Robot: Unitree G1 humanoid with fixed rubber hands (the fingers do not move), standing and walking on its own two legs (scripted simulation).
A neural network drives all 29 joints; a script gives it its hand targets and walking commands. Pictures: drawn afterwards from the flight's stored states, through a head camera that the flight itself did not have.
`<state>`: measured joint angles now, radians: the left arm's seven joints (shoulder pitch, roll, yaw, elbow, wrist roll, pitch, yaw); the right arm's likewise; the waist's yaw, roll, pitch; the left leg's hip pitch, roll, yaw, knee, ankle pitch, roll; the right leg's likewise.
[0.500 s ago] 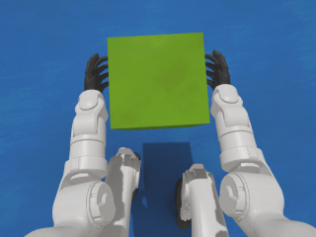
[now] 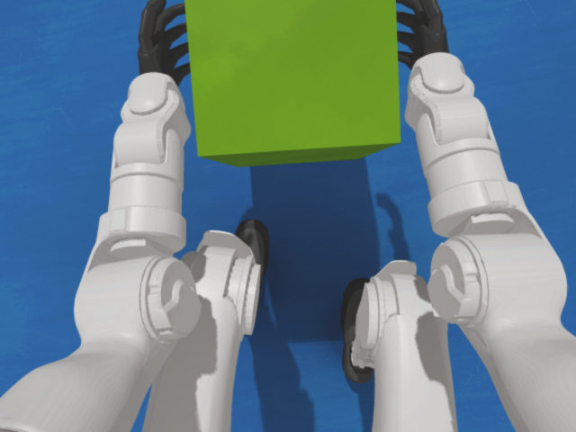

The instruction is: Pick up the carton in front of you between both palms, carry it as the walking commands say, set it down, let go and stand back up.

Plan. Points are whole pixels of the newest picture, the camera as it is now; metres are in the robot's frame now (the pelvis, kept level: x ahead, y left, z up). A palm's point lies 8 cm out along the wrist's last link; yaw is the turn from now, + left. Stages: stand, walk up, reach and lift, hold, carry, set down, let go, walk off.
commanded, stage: set down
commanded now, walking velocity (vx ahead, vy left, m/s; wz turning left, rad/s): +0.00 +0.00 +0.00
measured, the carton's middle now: (293, 84) +0.52 +0.09 -0.22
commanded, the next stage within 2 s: none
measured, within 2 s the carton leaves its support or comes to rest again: rests again in 1.22 s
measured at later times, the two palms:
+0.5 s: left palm (165, 73) +0.50 +0.24 -0.17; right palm (406, 72) +0.55 -0.06 -0.20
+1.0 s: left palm (162, 75) +0.50 +0.25 -0.19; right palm (400, 75) +0.55 -0.05 -0.21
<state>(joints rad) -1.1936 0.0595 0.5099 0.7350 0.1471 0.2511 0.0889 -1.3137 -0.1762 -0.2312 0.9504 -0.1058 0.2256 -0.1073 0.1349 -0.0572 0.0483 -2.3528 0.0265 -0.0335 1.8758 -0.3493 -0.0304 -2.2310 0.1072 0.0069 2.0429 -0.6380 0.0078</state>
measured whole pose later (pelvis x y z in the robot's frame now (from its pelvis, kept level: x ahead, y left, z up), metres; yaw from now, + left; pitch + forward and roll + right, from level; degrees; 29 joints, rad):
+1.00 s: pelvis +0.00 +0.00 -0.04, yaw +0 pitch +43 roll +2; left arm -1.35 0.24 0.57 1.06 0.09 0.13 -0.02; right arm -1.44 -0.19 -0.17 1.09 -0.16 0.17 -0.03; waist 0.15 0.01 0.20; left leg -2.39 0.02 -0.03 2.01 -0.37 -0.05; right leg -2.27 0.13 0.02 2.19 -0.67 0.01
